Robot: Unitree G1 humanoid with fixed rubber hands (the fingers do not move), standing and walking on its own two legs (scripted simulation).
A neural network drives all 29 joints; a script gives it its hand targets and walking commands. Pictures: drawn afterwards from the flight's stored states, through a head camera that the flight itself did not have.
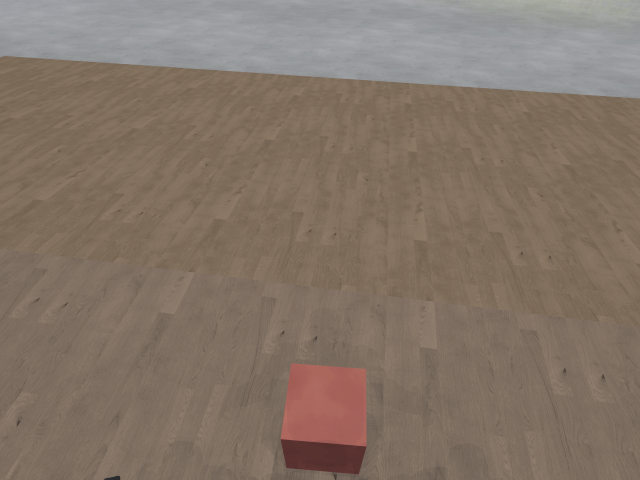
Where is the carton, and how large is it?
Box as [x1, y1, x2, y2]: [281, 363, 366, 473]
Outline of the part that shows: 291,363 281,432 281,443 286,467 358,473 366,446 365,369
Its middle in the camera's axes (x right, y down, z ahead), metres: +0.01 +0.50 +1.09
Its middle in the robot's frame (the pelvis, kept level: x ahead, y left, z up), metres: +0.46 +0.01 -0.66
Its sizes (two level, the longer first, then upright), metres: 0.210 0.200 0.250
